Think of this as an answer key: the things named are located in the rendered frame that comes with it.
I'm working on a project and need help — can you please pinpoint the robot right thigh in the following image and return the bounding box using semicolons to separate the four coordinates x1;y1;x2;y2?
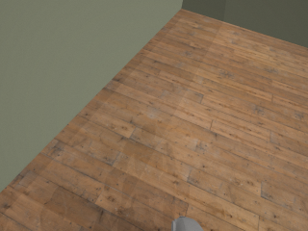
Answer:
171;217;204;231

